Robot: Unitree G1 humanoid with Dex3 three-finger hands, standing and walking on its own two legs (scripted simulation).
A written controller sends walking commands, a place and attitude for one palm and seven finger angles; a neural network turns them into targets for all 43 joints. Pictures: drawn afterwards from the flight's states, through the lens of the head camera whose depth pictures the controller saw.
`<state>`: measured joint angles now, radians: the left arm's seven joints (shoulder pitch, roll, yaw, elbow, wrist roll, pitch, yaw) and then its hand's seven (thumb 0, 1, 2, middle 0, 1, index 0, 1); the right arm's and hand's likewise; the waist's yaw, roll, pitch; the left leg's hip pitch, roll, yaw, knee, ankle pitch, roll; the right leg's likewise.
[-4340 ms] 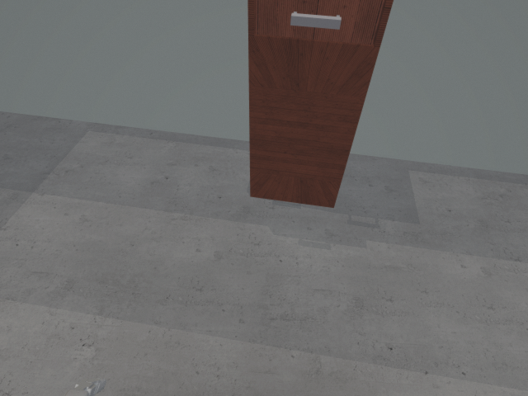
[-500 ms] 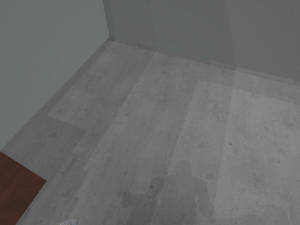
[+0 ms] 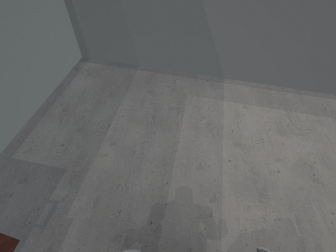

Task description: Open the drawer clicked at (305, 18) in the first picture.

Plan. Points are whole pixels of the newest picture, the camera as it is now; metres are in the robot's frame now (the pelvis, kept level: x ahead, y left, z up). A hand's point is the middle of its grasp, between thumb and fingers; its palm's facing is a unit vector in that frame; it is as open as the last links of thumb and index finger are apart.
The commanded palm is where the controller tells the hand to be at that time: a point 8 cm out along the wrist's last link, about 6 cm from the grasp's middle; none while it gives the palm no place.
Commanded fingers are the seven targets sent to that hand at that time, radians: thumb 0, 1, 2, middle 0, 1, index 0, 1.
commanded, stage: walk to a spot facing it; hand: left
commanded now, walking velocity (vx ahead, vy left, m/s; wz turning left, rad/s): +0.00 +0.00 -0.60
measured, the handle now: out of the picture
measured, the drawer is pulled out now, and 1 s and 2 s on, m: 0.00 0.00 0.00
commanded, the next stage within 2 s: turn to face it in 0.58 s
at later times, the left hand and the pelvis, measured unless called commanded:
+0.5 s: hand (116, 219) +0.22 +0.17 -0.17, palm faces -0.33 -0.92 -0.21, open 7.4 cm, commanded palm none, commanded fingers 0.00 0.90 0.90 -0.20 -0.30 -0.20 -0.30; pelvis +0.06 +0.02 +0.00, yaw -20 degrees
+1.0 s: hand (137, 207) +0.27 +0.12 -0.18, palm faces -0.34 -0.93 -0.15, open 7.4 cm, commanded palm none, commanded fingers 0.00 0.90 0.90 -0.20 -0.30 -0.20 -0.30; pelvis +0.11 +0.00 -0.01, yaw -22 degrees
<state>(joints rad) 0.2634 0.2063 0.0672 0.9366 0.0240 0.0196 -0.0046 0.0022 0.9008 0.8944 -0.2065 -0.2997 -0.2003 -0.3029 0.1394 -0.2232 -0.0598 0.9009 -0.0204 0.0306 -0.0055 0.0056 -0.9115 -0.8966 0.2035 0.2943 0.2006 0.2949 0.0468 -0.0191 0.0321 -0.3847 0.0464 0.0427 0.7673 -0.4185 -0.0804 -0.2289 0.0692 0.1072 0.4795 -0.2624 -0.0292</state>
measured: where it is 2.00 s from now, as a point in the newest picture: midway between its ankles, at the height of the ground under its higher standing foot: outside the picture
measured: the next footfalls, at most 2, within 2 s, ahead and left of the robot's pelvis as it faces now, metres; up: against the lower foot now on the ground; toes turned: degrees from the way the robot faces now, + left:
left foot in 0.06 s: +0.06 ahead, +0.12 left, +0.00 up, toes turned +2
right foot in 0.56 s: +0.09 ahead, -0.12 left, +0.00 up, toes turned -29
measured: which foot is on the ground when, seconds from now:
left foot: up 0.00-0.04, down 0.06-0.56, up 0.58-0.94, down 0.96-1.00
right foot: down 0.00-0.04, up 0.06-0.54, down 0.56-0.98, up 1.00-1.00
